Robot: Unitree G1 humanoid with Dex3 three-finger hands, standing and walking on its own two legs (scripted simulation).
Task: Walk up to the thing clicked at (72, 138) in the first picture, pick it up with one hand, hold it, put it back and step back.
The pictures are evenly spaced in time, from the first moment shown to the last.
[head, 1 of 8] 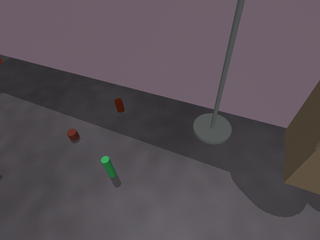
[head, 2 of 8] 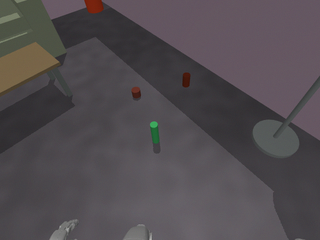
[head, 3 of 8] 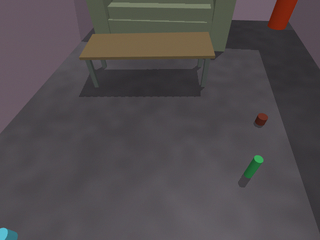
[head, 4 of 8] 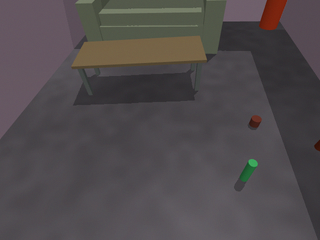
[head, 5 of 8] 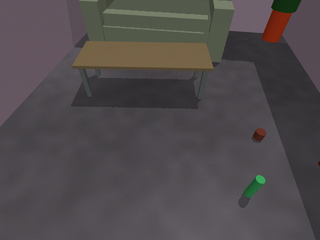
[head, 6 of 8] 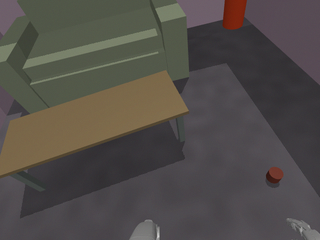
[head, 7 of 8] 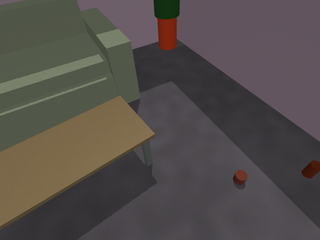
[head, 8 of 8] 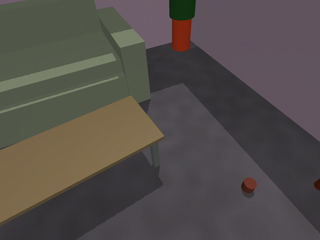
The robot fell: no
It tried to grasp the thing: no
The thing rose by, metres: 0.00
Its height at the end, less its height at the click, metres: +0.00
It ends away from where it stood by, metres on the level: 0.00
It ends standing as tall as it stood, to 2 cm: yes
